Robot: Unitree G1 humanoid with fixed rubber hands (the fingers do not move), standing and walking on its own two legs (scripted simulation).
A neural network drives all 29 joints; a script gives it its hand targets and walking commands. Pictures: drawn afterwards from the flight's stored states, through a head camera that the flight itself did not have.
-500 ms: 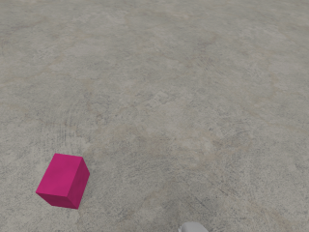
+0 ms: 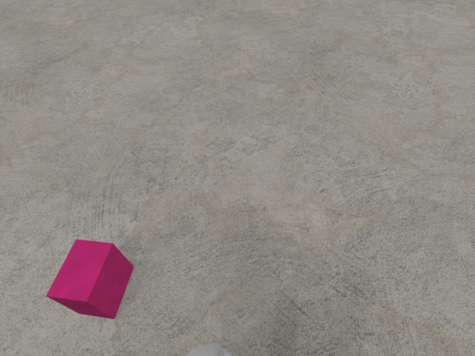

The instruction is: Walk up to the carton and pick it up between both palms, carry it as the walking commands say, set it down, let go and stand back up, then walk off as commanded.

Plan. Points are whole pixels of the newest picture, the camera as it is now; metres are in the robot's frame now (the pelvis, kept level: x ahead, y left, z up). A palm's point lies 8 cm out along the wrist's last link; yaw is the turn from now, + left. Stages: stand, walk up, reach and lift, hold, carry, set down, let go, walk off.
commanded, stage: walk off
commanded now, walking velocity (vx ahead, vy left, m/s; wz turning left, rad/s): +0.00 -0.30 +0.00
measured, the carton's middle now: (95, 279) +0.48 +0.67 -0.66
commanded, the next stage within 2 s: stand in 0.70 s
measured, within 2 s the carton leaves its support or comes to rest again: neither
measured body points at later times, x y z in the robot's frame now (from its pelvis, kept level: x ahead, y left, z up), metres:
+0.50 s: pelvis -0.01 -0.12 +0.00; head +0.03 -0.08 +0.45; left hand +0.07 +0.15 -0.16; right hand -0.03 -0.38 -0.13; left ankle -0.03 +0.04 -0.74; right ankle +0.00 -0.33 -0.66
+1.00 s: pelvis +0.00 -0.27 +0.00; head +0.02 -0.28 +0.45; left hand +0.01 -0.04 -0.15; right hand +0.11 -0.52 -0.14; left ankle -0.02 -0.17 -0.70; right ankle +0.01 -0.33 -0.74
